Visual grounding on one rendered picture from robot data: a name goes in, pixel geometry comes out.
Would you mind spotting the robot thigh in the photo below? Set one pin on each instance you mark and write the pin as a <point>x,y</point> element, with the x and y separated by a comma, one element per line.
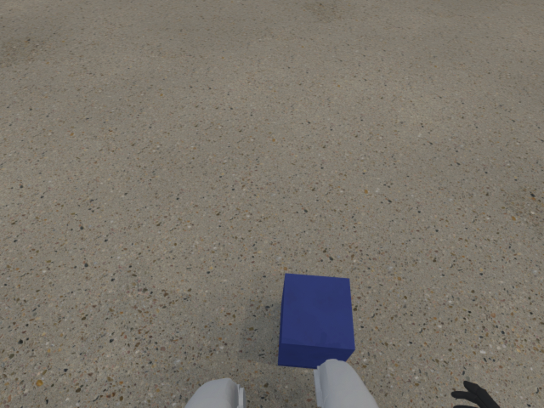
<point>337,385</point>
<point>220,393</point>

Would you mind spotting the left robot thigh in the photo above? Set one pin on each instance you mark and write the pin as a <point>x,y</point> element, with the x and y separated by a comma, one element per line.
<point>220,393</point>

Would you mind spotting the robot right hand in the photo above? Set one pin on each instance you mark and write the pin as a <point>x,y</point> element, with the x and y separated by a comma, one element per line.
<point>477,395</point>

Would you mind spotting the carton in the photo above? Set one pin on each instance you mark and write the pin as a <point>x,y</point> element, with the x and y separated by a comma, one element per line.
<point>316,321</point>

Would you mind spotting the right robot thigh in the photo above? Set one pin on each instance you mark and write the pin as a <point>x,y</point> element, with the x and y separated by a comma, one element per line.
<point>337,385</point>

